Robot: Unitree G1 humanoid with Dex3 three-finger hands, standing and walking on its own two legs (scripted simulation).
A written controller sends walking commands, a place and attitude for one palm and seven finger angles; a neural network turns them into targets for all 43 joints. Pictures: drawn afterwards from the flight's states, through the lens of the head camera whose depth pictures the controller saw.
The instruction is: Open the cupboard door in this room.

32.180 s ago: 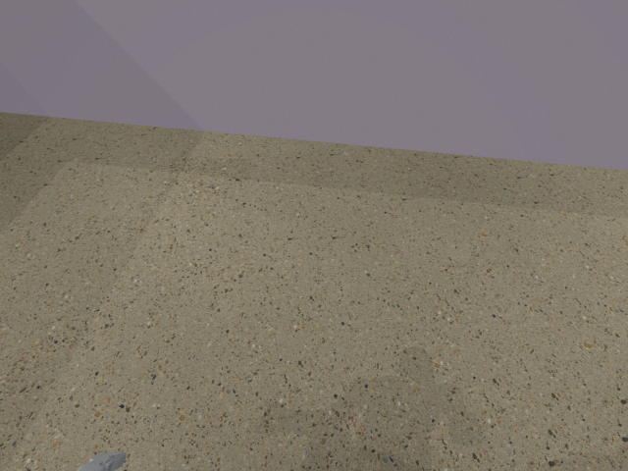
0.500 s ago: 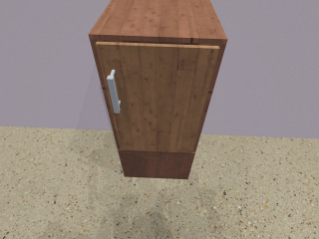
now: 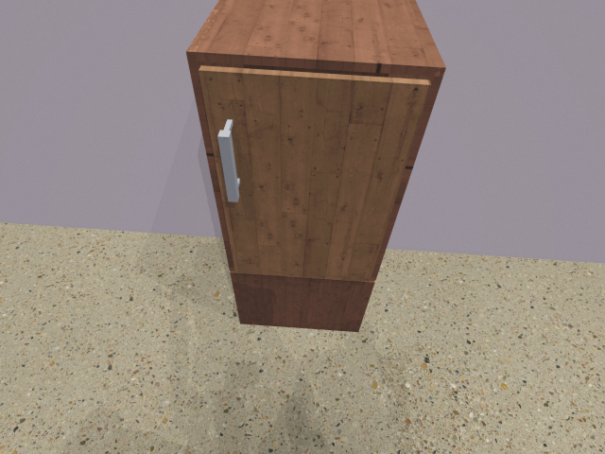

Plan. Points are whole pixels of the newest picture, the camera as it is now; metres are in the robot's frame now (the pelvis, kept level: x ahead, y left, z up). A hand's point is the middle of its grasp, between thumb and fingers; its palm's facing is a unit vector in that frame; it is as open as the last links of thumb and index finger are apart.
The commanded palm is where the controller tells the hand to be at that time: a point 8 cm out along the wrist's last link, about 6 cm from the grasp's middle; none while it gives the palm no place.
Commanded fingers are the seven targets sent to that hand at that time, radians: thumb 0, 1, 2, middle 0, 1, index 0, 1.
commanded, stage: look again from close up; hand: left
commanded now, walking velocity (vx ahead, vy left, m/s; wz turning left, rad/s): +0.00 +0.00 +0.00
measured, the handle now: (231, 162) +0.62 +0.19 +0.02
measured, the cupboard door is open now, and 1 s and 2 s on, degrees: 0 0 0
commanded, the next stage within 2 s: shuffle to correct the standing spot in 0.48 s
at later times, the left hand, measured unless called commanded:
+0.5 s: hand out of the picture +0.05 +0.20 -0.17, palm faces +0.00 -0.97 -0.23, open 7.4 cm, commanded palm none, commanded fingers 0.00 0.90 0.90 -0.20 -0.30 -0.20 -0.30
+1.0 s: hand out of the picture +0.06 +0.18 -0.17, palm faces +0.00 -0.97 -0.22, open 7.4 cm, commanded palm none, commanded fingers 0.00 0.90 0.90 -0.20 -0.30 -0.20 -0.30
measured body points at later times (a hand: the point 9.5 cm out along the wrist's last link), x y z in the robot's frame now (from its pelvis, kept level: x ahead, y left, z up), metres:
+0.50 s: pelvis +0.03 +0.02 +0.00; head +0.03 +0.01 +0.45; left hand +0.05 +0.25 -0.15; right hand +0.04 -0.21 -0.16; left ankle +0.03 +0.11 -0.74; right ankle +0.03 -0.11 -0.74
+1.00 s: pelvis +0.04 +0.00 +0.00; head +0.06 -0.01 +0.45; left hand +0.06 +0.23 -0.15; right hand +0.06 -0.23 -0.16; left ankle +0.03 +0.11 -0.74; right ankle +0.03 -0.11 -0.74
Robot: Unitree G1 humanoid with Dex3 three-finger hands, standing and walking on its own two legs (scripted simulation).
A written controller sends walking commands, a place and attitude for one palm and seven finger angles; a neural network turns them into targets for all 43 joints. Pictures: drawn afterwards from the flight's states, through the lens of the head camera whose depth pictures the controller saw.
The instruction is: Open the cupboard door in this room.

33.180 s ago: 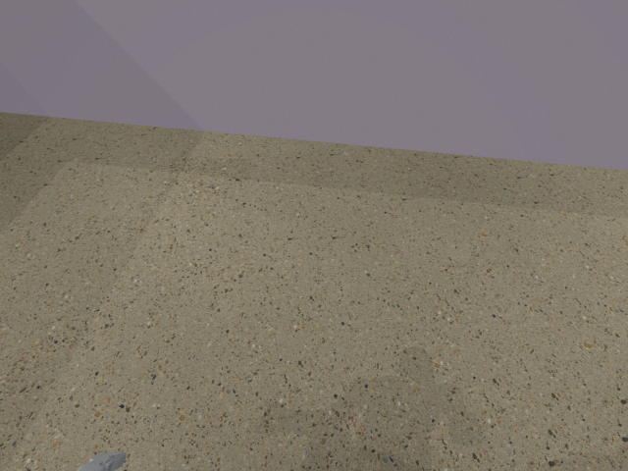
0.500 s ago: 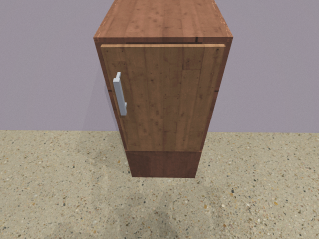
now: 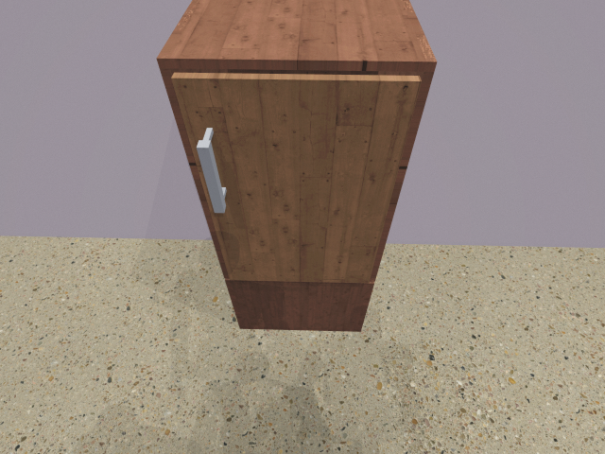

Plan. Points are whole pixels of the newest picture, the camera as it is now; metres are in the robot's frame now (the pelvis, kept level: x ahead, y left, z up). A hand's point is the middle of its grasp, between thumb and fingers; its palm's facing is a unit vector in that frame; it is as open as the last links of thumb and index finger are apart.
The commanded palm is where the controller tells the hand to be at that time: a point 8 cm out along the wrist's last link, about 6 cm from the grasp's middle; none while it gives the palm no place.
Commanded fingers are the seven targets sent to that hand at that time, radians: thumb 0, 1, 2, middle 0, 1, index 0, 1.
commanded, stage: come to a stop and stand still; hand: left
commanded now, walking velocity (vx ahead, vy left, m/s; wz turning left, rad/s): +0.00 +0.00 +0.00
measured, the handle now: (214, 172) +0.57 +0.20 +0.02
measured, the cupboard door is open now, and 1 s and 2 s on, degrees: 0 0 0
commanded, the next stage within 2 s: look again from close up in 0.76 s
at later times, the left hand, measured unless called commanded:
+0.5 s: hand out of the picture +0.04 +0.23 -0.15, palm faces +0.03 -0.96 -0.28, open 7.4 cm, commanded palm none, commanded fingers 0.00 0.90 0.90 -0.20 -0.30 -0.20 -0.30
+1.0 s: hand out of the picture -0.06 +0.20 -0.17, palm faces +0.03 -0.98 -0.21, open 7.4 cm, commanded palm none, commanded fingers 0.00 0.90 0.90 -0.20 -0.30 -0.20 -0.30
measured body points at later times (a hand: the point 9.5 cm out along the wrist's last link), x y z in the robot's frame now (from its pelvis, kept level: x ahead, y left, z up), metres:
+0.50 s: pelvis -0.04 +0.01 +0.00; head -0.06 +0.01 +0.45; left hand +0.03 +0.28 -0.13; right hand +0.04 -0.25 -0.13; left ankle -0.01 +0.11 -0.74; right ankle -0.01 -0.11 -0.74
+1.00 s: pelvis -0.05 +0.02 +0.00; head -0.05 +0.02 +0.45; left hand -0.06 +0.26 -0.15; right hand -0.03 -0.23 -0.15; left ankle -0.01 +0.11 -0.74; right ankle -0.01 -0.11 -0.74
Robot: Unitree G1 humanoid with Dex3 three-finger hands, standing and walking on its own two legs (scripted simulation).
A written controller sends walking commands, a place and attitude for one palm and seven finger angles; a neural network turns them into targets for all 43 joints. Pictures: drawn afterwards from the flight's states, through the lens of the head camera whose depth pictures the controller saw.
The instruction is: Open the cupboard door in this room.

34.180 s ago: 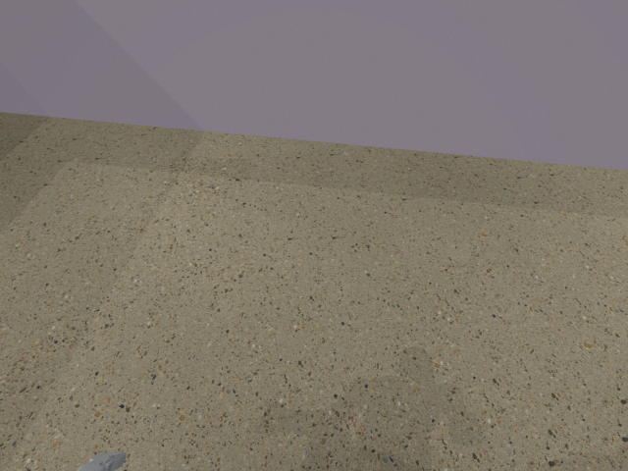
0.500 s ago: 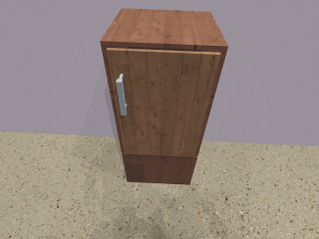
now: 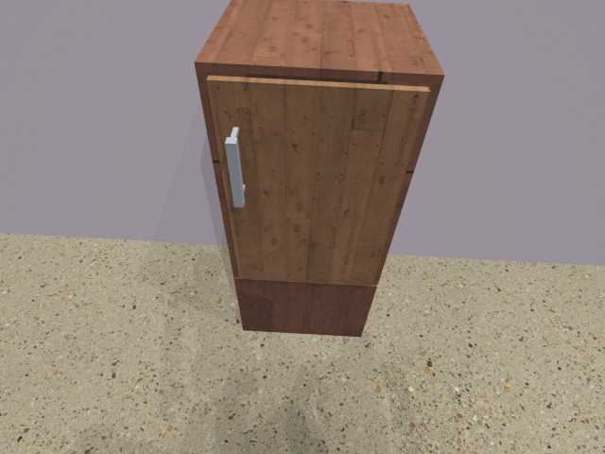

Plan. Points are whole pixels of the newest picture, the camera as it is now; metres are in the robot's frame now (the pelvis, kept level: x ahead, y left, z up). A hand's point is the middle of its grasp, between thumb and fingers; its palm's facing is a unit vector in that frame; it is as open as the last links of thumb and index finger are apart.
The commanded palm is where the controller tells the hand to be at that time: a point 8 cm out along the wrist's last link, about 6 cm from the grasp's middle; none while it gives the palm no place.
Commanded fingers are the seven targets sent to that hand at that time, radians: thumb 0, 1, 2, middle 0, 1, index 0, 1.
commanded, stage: look again from close up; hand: left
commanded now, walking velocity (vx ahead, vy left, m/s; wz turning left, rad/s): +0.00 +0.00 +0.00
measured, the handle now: (237, 168) +0.63 +0.17 +0.01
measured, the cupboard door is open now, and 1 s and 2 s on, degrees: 0 0 0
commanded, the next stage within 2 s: shuffle to correct the standing spot in 0.36 s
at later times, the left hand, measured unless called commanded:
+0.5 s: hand out of the picture +0.00 +0.17 -0.18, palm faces +0.01 -0.98 -0.17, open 7.4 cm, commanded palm none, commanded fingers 0.00 0.90 0.90 -0.20 -0.30 -0.20 -0.30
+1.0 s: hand out of the picture +0.03 +0.12 -0.19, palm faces +0.06 -0.99 -0.13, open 7.4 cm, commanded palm none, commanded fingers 0.00 0.90 0.90 -0.20 -0.30 -0.20 -0.30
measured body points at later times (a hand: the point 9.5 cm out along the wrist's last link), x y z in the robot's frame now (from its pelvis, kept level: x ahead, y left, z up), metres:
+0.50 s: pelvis +0.01 +0.00 +0.00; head +0.01 +0.01 +0.45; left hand +0.00 +0.22 -0.16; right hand +0.01 -0.22 -0.16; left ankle +0.04 +0.09 -0.74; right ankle +0.04 -0.13 -0.74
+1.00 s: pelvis +0.09 -0.02 -0.01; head +0.10 -0.01 +0.44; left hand +0.03 +0.18 -0.17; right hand +0.08 -0.24 -0.16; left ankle +0.06 +0.08 -0.74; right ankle +0.04 -0.13 -0.74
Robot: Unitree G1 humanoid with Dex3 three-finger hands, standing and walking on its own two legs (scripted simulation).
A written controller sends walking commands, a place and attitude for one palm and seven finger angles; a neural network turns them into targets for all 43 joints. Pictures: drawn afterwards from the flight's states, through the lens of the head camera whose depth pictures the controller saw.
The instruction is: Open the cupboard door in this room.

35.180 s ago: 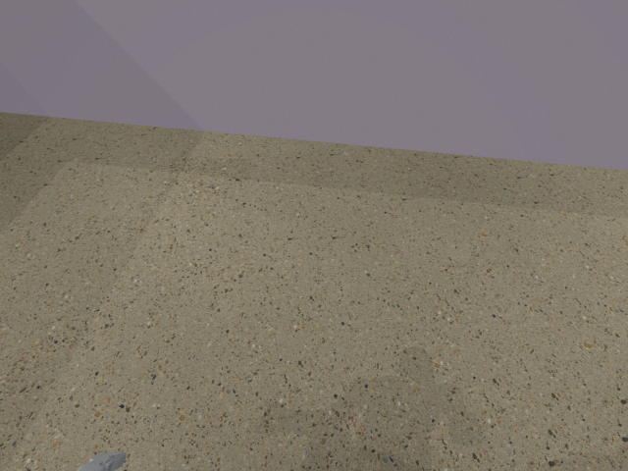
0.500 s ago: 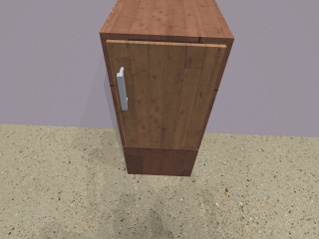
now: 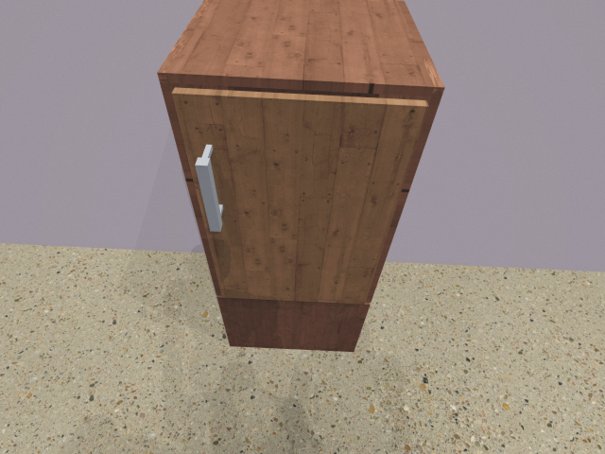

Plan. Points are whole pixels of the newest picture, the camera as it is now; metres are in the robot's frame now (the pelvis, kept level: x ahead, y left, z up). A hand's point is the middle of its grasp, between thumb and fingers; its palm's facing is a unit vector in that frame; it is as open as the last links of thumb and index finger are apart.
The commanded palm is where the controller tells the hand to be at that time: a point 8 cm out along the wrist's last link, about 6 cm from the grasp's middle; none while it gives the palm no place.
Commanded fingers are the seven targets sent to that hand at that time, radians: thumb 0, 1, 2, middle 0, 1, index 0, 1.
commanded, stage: come to a stop and stand still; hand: left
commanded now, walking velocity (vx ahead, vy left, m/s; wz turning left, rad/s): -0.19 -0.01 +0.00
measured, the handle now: (212, 189) +0.53 +0.20 +0.02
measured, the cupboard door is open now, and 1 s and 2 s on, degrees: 0 0 0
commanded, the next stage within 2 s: look again from close up in 0.78 s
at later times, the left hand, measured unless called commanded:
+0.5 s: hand out of the picture +0.03 +0.20 -0.16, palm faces +0.00 -0.97 -0.26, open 7.4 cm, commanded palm none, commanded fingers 0.00 0.90 0.90 -0.20 -0.30 -0.20 -0.30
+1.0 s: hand out of the picture -0.06 +0.19 -0.17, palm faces -0.03 -0.98 -0.21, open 7.4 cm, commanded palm none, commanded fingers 0.00 0.90 0.90 -0.20 -0.30 -0.20 -0.30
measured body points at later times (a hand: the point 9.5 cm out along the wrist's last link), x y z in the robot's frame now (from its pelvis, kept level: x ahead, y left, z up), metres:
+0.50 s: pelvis -0.05 +0.01 +0.00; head -0.04 +0.00 +0.45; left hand +0.03 +0.25 -0.14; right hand +0.01 -0.23 -0.15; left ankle -0.03 +0.11 -0.73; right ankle -0.05 -0.11 -0.73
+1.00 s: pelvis -0.05 +0.01 +0.00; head -0.03 +0.01 +0.45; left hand -0.06 +0.24 -0.15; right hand -0.06 -0.23 -0.15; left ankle -0.03 +0.11 -0.73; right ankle -0.05 -0.11 -0.73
